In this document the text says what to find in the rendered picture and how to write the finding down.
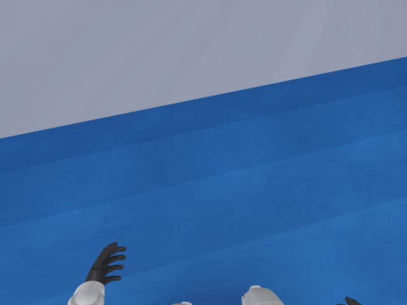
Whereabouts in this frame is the right robot thigh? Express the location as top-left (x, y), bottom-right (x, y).
top-left (242, 288), bottom-right (284, 305)

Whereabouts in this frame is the robot left forearm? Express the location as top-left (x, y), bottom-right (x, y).
top-left (67, 281), bottom-right (105, 305)

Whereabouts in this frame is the left robot hand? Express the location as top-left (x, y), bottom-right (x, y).
top-left (85, 242), bottom-right (127, 285)

